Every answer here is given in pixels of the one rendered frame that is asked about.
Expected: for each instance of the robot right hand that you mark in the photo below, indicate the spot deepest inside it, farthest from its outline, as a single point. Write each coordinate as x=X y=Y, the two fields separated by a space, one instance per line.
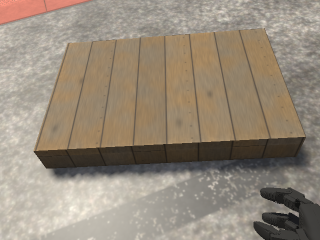
x=304 y=227

